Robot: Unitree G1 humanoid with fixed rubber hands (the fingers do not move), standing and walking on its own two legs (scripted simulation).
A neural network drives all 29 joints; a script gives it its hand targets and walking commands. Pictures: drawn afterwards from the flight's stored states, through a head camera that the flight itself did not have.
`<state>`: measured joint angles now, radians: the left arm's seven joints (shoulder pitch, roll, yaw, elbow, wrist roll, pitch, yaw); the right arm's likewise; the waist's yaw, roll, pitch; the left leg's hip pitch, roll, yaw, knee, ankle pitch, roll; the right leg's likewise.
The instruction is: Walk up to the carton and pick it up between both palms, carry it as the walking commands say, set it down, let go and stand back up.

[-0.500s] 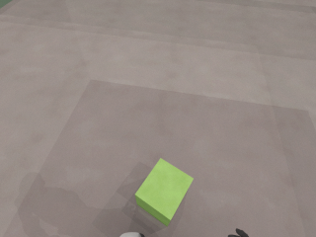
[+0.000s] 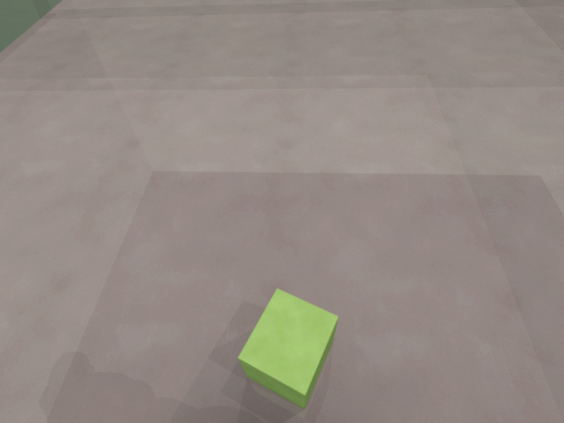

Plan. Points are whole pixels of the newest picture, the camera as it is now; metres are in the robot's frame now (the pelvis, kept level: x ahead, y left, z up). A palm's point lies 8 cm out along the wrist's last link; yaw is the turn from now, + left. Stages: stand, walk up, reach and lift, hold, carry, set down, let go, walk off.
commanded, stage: walk up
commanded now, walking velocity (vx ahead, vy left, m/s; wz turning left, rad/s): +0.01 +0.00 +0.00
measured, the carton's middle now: (290, 348) +0.42 +0.03 -0.67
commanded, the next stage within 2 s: none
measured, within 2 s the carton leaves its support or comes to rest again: neither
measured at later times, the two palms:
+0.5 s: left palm out of the picture -0.05 +0.24 -0.12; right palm out of the picture +0.00 -0.25 -0.14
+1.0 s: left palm (24, 405) +0.17 +0.46 -0.14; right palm out of the picture +0.02 -0.06 -0.10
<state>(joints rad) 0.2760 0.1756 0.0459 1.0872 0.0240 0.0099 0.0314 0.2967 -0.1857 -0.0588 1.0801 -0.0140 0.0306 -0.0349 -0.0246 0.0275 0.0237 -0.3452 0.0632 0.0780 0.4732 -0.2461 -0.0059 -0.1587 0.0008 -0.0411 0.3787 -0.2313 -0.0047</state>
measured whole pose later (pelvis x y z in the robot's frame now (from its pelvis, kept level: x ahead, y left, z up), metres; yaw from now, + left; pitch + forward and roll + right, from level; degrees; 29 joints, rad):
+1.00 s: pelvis +0.02 +0.21 +0.00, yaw -18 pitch +3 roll -3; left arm 0.19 0.31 0.14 0.90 0.03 0.04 0.01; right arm 0.22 -0.20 -0.02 0.85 -0.03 0.03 -0.02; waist 0.03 -0.06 0.03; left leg -0.26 0.10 0.06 0.45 -0.24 -0.02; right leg -0.54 0.04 0.03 1.19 -0.44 0.02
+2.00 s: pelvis -0.04 +0.18 +0.00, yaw -23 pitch -2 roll +0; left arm 0.28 0.17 0.06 1.08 0.01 0.00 0.03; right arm 0.29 -0.15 -0.05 1.11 -0.03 0.01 -0.03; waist 0.03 -0.01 0.06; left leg -0.13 0.04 0.06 0.47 -0.37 -0.03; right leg -0.15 0.03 -0.05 0.39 -0.22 -0.05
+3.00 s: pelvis +0.06 +0.21 +0.00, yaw -29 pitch +1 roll +1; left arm 0.11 0.15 0.04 0.99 0.02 0.00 0.04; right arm 0.29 -0.20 -0.07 1.04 -0.02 0.04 -0.04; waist -0.03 0.06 0.06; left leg -0.34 0.08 0.08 0.82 -0.51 -0.02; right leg -0.24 -0.02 -0.07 0.48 -0.26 -0.03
